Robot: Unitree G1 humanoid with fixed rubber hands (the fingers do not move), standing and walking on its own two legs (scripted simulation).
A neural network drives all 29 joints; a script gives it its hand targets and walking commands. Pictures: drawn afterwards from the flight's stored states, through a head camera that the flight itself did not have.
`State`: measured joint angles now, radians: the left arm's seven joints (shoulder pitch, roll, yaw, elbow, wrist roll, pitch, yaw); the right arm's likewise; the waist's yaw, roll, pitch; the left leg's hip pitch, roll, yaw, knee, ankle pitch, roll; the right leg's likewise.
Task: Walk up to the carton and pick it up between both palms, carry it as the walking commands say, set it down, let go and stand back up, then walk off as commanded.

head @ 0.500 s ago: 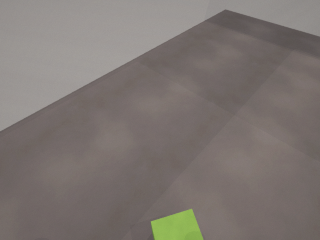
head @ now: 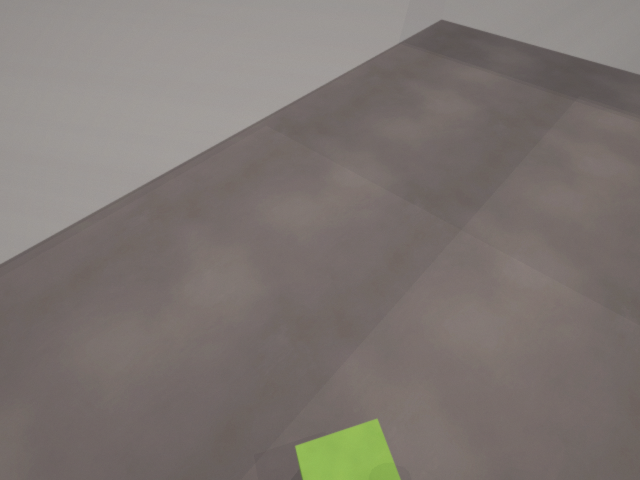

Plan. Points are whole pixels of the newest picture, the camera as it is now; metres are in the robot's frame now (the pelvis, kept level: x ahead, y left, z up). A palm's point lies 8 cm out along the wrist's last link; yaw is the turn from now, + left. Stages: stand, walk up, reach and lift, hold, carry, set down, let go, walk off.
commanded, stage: stand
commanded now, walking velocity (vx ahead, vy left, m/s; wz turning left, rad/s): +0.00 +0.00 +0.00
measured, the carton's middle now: out of the picture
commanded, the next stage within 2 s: walk off in 0.96 s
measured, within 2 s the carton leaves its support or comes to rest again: neither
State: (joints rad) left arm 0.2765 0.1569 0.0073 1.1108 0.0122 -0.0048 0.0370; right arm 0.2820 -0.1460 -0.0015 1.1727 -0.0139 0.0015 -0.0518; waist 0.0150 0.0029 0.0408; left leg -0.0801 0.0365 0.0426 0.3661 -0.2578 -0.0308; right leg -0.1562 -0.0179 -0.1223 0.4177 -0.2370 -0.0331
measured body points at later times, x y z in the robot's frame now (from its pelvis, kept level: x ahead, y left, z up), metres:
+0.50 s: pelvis +0.00 -0.01 +0.00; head +0.01 -0.02 +0.45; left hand -0.02 +0.20 -0.16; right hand -0.04 -0.22 -0.17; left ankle -0.04 +0.14 -0.74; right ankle +0.00 -0.09 -0.74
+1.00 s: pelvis +0.00 -0.02 +0.00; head +0.01 -0.03 +0.45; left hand -0.03 +0.20 -0.16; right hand -0.05 -0.23 -0.17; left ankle -0.04 +0.14 -0.74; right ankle +0.00 -0.09 -0.74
